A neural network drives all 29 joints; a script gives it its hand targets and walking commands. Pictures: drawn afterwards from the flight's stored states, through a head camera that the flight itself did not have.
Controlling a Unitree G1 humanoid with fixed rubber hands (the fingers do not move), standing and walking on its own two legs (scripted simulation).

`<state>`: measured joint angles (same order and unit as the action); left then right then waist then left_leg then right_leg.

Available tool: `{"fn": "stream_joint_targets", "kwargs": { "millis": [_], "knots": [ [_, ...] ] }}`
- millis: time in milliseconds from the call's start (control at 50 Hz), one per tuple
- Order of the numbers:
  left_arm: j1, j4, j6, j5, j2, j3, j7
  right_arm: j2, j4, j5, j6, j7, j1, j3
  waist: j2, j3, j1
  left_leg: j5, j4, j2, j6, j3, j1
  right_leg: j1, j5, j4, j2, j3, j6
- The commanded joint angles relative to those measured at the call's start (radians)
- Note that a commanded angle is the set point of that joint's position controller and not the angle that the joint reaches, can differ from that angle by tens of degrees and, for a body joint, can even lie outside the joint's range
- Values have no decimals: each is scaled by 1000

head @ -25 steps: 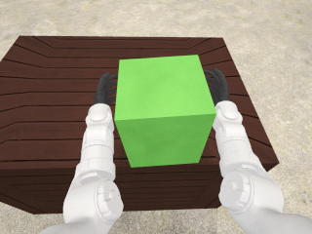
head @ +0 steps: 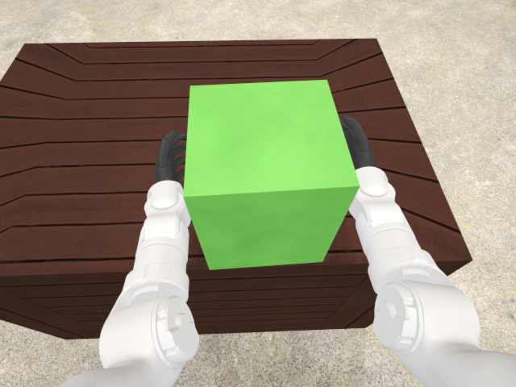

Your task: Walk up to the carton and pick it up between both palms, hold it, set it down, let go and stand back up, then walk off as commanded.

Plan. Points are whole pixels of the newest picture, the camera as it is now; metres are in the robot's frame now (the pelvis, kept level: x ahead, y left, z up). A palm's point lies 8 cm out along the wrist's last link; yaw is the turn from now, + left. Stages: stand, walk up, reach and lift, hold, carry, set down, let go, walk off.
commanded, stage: set down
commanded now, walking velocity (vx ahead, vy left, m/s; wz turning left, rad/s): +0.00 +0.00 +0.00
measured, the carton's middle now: (263, 183) +0.42 +0.03 +0.03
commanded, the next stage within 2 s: none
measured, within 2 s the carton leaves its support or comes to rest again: neither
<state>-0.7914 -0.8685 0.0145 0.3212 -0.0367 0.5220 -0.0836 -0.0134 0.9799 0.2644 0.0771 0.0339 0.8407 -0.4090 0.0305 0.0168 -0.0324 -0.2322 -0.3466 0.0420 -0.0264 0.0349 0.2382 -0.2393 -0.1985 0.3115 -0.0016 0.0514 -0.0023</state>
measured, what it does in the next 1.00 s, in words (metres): shifts its weight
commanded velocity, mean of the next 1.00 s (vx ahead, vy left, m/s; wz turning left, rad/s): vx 0.00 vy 0.00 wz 0.00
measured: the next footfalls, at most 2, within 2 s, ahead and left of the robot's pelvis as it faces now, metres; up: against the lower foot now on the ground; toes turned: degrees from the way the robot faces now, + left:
none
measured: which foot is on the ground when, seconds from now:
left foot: down 0.00-1.00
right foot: down 0.00-1.00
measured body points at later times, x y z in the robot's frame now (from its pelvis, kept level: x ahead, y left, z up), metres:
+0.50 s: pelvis +0.00 +0.00 +0.00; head +0.06 -0.01 +0.45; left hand +0.43 +0.19 +0.06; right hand +0.45 -0.14 +0.06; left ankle -0.04 +0.13 -0.74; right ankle -0.03 -0.12 -0.75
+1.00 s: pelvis -0.05 +0.00 +0.00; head -0.03 -0.01 +0.45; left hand +0.34 +0.21 +0.05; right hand +0.36 -0.16 +0.05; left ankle -0.05 +0.13 -0.75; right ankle -0.03 -0.12 -0.75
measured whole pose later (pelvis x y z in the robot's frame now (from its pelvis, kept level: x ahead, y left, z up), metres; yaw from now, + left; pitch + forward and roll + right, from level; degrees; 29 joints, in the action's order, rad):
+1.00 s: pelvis -0.05 +0.00 +0.00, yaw +0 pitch +9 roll -2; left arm -0.69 -1.12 -0.23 0.02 0.12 0.29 -0.05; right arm 0.20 1.21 -0.20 0.29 0.11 0.71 0.12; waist -0.03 -0.13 -0.06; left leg -0.19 -0.43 0.07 -0.03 0.03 0.40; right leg -0.36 -0.11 0.31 0.02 0.06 -0.01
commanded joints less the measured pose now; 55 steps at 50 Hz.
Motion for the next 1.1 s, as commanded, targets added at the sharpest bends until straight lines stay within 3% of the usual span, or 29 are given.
{"fn": "stream_joint_targets", "kwargs": {
  "millis": [0, 140, 260, 360, 480, 560, 660, 760, 860, 920, 960, 1080],
  "knots": [
    [-495, -57, -130, -134, 138, -211, -40, 43, 51, -145, 86, 17, 452, 133, -80, -661, -42, 562, -110, -43, -25, 89, 75, 175, 509, 103, 53, -12, 15],
    [-574, -209, -198, -262, 272, -279, -59, 230, 159, -297, 151, 53, 555, 238, -39, -740, -54, 670, -167, -32, -59, 77, 97, 150, 580, 135, 72, -10, 16],
    [-531, -329, -214, -321, 289, -357, -41, 288, 259, -386, 190, 70, 550, 312, -53, -736, -40, 740, -209, -17, -77, 57, 41, 51, 550, 125, 80, 6, 6],
    [-463, -309, -215, -347, 296, -376, -20, 318, 286, -438, 210, 70, 488, 373, -54, -704, -51, 792, -216, -7, -74, 44, -17, 14, 512, 106, 83, 9, 1],
    [-301, -261, -225, -333, 304, -347, 18, 305, 239, -496, 243, 81, 342, 461, -23, -677, -64, 736, -173, -24, -47, 50, 38, 178, 656, 119, 65, -16, 17],
    [-179, -193, -234, -315, 296, -321, 44, 297, 198, -518, 265, 95, 214, 498, -6, -655, -52, 669, -123, -38, -29, 46, 72, 309, 751, 125, 52, -28, 31],
    [-134, -93, -263, -315, 296, -308, 52, 301, 125, -535, 281, 97, 151, 511, -22, -639, -41, 639, -110, -42, -30, 38, 9, 285, 628, 91, 66, -21, 26],
    [-170, -21, -310, -367, 317, -328, 48, 312, -11, -542, 289, 93, 186, 506, -4, -662, -27, 521, -104, -50, -29, 30, 16, 227, 483, 79, 68, -20, 30],
    [-165, -32, -302, -407, 312, -376, 33, 350, -6, -541, 246, 74, 177, 491, 1, -576, -12, 350, -77, -40, -24, 19, -14, 132, 266, 52, 70, -9, 11],
    [-52, 6, -263, -399, 283, -390, 32, 366, 11, -570, 238, 60, 75, 528, 6, -537, -11, 391, -72, -37, -24, 11, -78, 159, 303, 39, 75, -10, 6],
    [-73, -17, -248, -395, 289, -389, 35, 362, 6, -586, 229, 54, 96, 540, 9, -522, -19, 339, -64, -46, -19, 13, -44, 161, 248, 27, 66, -23, 6],
    [-38, 92, -208, -386, 250, -463, -5, 390, -14, -584, 198, 20, 22, 477, -111, -454, 5, 75, -15, -33, -34, -15, -51, 85, -16, 1, 69, 0, -27]
  ]
}}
